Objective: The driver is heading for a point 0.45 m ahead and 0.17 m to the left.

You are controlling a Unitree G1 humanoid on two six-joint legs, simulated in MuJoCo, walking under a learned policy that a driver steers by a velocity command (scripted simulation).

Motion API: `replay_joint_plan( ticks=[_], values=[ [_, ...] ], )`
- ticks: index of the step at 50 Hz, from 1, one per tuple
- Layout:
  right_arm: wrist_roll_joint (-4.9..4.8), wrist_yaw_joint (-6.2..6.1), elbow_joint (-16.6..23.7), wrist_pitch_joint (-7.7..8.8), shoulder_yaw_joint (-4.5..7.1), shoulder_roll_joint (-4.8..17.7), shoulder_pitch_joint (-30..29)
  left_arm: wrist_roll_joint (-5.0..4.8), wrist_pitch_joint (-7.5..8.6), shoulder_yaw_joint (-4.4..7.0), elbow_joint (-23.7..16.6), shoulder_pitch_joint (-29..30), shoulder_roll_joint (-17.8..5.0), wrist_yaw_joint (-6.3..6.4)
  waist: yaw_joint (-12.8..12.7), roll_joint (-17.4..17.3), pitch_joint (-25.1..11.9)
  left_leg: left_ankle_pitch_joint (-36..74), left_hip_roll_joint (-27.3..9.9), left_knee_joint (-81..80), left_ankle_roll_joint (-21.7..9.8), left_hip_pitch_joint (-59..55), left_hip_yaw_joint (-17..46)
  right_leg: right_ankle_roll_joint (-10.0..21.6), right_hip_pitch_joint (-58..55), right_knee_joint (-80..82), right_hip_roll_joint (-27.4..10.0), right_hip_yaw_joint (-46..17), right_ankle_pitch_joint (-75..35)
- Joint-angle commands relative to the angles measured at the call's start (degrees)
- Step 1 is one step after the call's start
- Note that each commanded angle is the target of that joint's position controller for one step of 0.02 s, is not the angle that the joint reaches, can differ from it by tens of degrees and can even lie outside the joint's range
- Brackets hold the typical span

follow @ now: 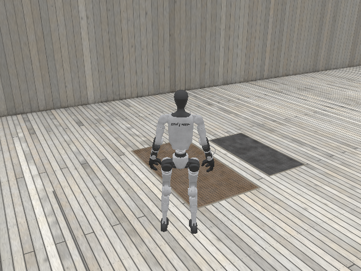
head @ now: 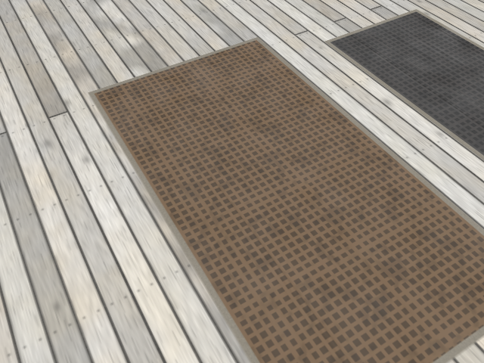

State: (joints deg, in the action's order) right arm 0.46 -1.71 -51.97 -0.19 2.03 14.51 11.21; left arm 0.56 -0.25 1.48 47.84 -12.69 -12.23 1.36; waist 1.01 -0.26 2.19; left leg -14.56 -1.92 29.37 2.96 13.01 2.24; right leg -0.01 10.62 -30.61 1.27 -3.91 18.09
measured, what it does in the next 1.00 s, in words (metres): walks ahead: right foot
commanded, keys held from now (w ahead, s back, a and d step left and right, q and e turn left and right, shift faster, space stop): no key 0.10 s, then w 0.56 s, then w+q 0.20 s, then no key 0.14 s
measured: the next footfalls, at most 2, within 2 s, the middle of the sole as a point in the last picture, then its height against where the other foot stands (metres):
right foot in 0.78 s outside the picture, level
left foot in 1.22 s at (204, 346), level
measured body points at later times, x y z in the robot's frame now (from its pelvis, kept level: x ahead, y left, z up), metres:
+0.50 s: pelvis +0.09 +0.04 +0.01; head +0.10 +0.06 +0.46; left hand +0.20 +0.30 -0.12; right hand +0.05 -0.21 -0.12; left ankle +0.02 +0.13 -0.73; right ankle +0.09 -0.11 -0.66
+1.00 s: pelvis +0.35 -0.02 +0.01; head +0.38 -0.02 +0.46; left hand +0.40 +0.26 -0.12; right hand +0.46 -0.29 -0.12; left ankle +0.34 +0.13 -0.65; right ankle +0.39 -0.11 -0.73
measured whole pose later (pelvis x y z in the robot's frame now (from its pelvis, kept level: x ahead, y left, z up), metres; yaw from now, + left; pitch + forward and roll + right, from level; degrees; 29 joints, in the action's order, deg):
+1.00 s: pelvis +0.35 -0.02 +0.01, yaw +7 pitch +0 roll -2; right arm -1.4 -1.8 -52.4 3.3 4.2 16.3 14.3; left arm 1.0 6.4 3.1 55.2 -11.8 -14.1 -1.7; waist -1.1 -2.6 3.2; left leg -18.7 -4.1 63.5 -1.3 30.8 3.7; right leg 3.3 11.0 -19.2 2.1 6.3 8.2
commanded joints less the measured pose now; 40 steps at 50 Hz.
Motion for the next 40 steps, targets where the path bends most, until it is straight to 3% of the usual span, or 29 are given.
replay_joint_plan(
  ticks=[1, 5, 7, 8, 10, 11, 13, 15, 16, 17, 18, 19, 20, 22, 24, 26, 29, 32, 35, 37, 38, 39, 40],
  values=[
    [-0.09, -0.47, 1.17, 0.49, 1.33, 5.87, -0.09, -0.11, 0.80, 1.56, -1.28, -0.23, -6.56, 0.23, -0.14, 0.82, -1.34, 7.79, -0.20, -3.46, -0.34, -2.69, -0.07, 1.28, 2.94, 7.05, -2.66, -2.51, -9.95],
    [-0.17, -0.77, -0.87, 0.36, 1.36, 5.73, 0.67, -0.22, 0.87, 1.46, 1.07, -0.62, -6.34, 0.30, -0.15, 0.77, -1.04, 8.00, -0.11, -3.80, -0.43, -2.81, -0.22, 1.18, 2.63, 7.32, -2.29, -1.95, -10.35],
    [-0.55, -0.94, -2.31, 0.18, 1.28, 5.06, 1.81, -0.61, 0.49, 1.79, 2.67, -2.15, -7.17, 0.56, -0.66, 2.29, -1.23, -4.46, 2.54, -1.43, -0.90, -1.37, -3.21, 2.42, 2.65, 9.15, -1.65, -2.19, 6.17],
    [-0.86, -1.00, -2.23, 0.29, 1.34, 5.01, 1.30, -0.93, 0.31, 2.31, 2.89, -2.62, -8.85, 0.65, -1.26, 4.31, 0.69, -11.54, 3.99, 1.56, -1.41, 1.82, -4.82, 4.15, 4.06, 11.05, -2.97, -4.73, 17.46],
    [-1.24, -0.65, -0.86, 1.65, 1.10, 3.94, -1.01, -1.40, 0.82, 3.04, 3.32, -5.04, -11.49, 0.62, -2.81, 10.26, 4.73, -13.50, 4.47, 10.02, -2.36, 9.54, -6.08, 9.08, 4.74, 18.01, -10.68, -16.11, 31.12],
    [-1.61, -0.21, -0.32, 2.70, 0.94, 3.32, -1.57, -1.73, 1.39, 3.40, 3.68, -5.47, -12.36, 0.59, -3.01, 12.27, 6.62, -11.68, 2.75, 13.90, -3.44, 10.59, -4.28, 11.69, 6.44, 20.37, -14.61, -21.96, 31.93],
    [-2.35, 0.94, -0.76, 4.60, 1.04, 3.34, 0.47, -2.09, 2.31, 3.16, 3.13, -2.34, -11.18, 0.50, -0.79, 12.17, 8.04, -12.41, 0.35, 11.79, -6.17, 10.36, -2.51, 12.52, 6.75, 20.12, -16.29, -22.70, 26.16],
    [-2.21, 1.73, -4.70, 5.72, 1.50, 3.22, 9.12, -2.58, 2.30, 2.69, 1.75, 3.24, -9.68, 0.22, 4.18, 8.41, 5.63, -4.48, 2.00, -1.95, -7.51, -5.96, -4.09, 8.57, 12.95, 14.17, -10.52, -13.53, 17.22],
    [-1.48, 1.89, -6.99, 5.84, 2.18, 4.94, 14.60, -2.05, 2.59, 2.03, 1.05, 4.47, -7.23, 0.11, 5.69, 2.16, 3.04, -3.18, -0.96, -5.39, -7.51, -13.82, 2.09, 5.88, 16.81, 3.47, -5.89, -6.94, 9.60],
    [-1.28, 2.05, -8.02, 6.05, 3.56, 10.84, 21.00, -1.65, 3.25, 1.16, -0.77, 5.71, -3.78, 0.22, 6.92, -13.56, 0.35, -14.14, -12.58, -16.16, -12.62, -20.03, 23.23, 1.55, 25.05, -15.43, 1.29, 2.85, 7.39],
    [-0.44, 2.81, -7.97, 6.63, 3.38, 12.35, 21.57, -2.61, 4.23, 1.97, -2.00, 5.79, -6.35, 0.40, 5.95, -16.69, 1.48, -18.09, -20.36, -21.64, -18.54, -19.80, 40.21, 1.43, 32.09, -27.12, 2.35, -0.18, 15.05],
    [-0.50, 2.71, -6.50, 7.06, 2.25, 8.83, 16.33, -3.34, 5.00, 2.36, -1.08, 3.96, -8.00, -0.01, 3.09, -9.61, 4.93, -17.80, -20.39, -20.85, -18.51, -17.92, 36.62, 2.52, 35.46, -33.33, -1.67, -2.88, 11.39],
    [-0.74, 2.63, -5.33, 7.24, 1.69, 6.66, 13.73, -3.39, 5.60, 2.33, 0.22, 2.59, -7.76, -0.58, 2.05, -7.05, 5.61, -15.43, -17.31, -20.68, -16.46, -17.62, 29.56, 3.59, 36.12, -34.26, -3.76, -2.36, 5.49],
    [-0.87, 2.71, -4.70, 6.97, 1.14, 5.68, 12.26, -2.38, 6.13, 2.91, 0.58, 4.52, -8.17, -0.98, 1.73, -5.00, 4.96, -3.83, -13.90, -21.35, -13.14, -18.66, 19.86, 4.07, 36.56, -30.60, -6.65, -0.34, -2.79],
    [-0.47, 2.41, -5.57, 6.23, 0.34, 3.55, 15.30, -1.77, 5.98, 2.85, 0.55, 5.94, -6.59, -1.79, 2.35, -6.13, 2.95, 9.02, -10.93, -21.31, -12.23, -18.94, 12.50, 2.93, 33.97, -26.87, -6.80, 2.25, -6.95],
    [-0.42, 1.74, -5.87, 5.57, 0.33, 4.51, 16.95, -1.61, 5.61, 2.35, -0.55, 9.13, -4.78, -2.15, 2.89, -5.30, 2.87, 16.22, -10.05, -21.59, -12.80, -18.36, 8.65, 1.22, 33.85, -21.61, -6.23, 4.07, -9.58],
    [-0.30, 0.84, -5.46, 5.02, 0.55, 6.61, 16.99, -1.81, 5.56, 1.32, -3.09, 16.16, -3.12, -2.55, 3.95, -4.92, 4.50, 15.84, -8.76, -23.62, -12.66, -12.72, 4.78, -0.24, 28.84, -9.61, -4.67, 5.80, -16.18],
    [-0.86, 0.55, -6.22, 5.06, 0.87, 7.35, 18.77, -2.20, 5.58, 1.00, -4.59, 20.41, -3.98, -3.21, 4.38, -5.66, 6.43, 14.65, -9.91, -25.19, -13.14, -10.64, 3.50, 0.08, 24.44, -3.33, -3.53, 6.42, -20.31],
    [-1.61, 0.42, -6.69, 4.74, 1.36, 7.47, 18.82, -2.27, 6.04, 1.34, -6.02, 21.88, -5.88, -3.81, 2.50, -5.24, 6.82, 20.55, -12.51, -22.54, -12.40, -14.92, 4.25, 2.12, 23.04, 0.31, -3.42, 4.42, -18.88],
    [-1.48, 0.42, -5.89, 4.22, 2.02, 9.00, 16.94, -2.13, 6.46, 2.48, -5.36, 17.29, -8.62, -3.72, -1.18, -6.37, 2.79, 36.51, -13.00, -15.93, -11.30, -17.09, 4.33, 3.67, 15.15, 1.14, -1.28, 5.17, -15.62],
    [-1.22, 0.50, -5.35, 3.83, 2.12, 9.18, 15.73, -2.19, 6.47, 3.62, -3.43, 10.13, -10.65, -3.29, -5.06, -6.94, -2.04, 45.59, -11.47, -7.88, -10.20, -15.81, 3.21, 4.97, 5.26, 1.34, 0.18, 6.09, -14.90],
    [-0.66, 0.64, -4.33, 3.54, 1.75, 8.45, 14.56, -2.34, 6.29, 5.02, -0.40, -0.91, -13.30, -2.58, -10.10, -6.53, -9.07, 43.33, -8.49, 4.56, -8.34, -8.76, 1.98, 6.74, -10.55, 0.43, -1.72, 4.19, -14.68],
    [0.25, 0.80, -2.55, 3.68, 0.58, 4.29, 16.96, -0.96, 5.94, 6.09, 1.35, -10.43, -17.79, -1.79, -10.82, 2.74, -18.72, 21.12, -2.43, 24.20, -6.05, 7.82, -0.40, 10.92, -30.56, 0.59, -15.30, -12.57, -6.42]
  ],
)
